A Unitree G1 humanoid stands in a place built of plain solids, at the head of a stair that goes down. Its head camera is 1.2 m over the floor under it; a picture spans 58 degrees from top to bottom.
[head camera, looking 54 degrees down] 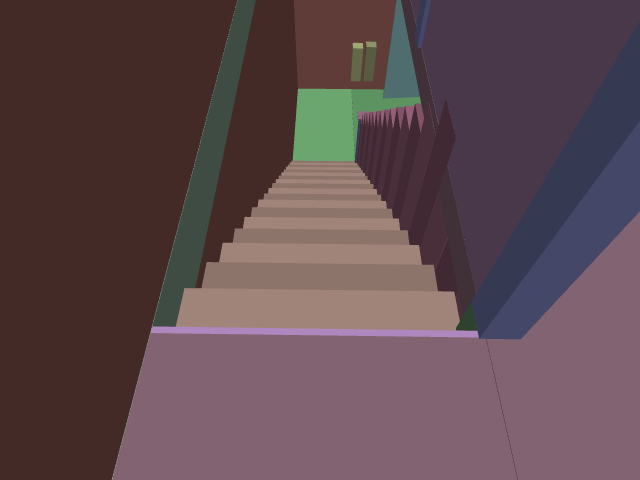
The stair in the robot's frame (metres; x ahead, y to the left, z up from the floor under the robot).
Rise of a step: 0.19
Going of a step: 0.24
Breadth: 0.99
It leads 1 degrees to the right of straight ahead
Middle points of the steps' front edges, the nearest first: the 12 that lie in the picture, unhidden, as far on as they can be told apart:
0.55 0.01 0.00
0.79 0.00 -0.19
1.03 0.00 -0.38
1.27 0.00 -0.57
1.51 -0.01 -0.76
1.75 -0.01 -0.96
1.99 -0.01 -1.15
2.23 -0.02 -1.34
2.47 -0.02 -1.53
2.71 -0.02 -1.72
2.95 -0.03 -1.91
3.19 -0.03 -2.10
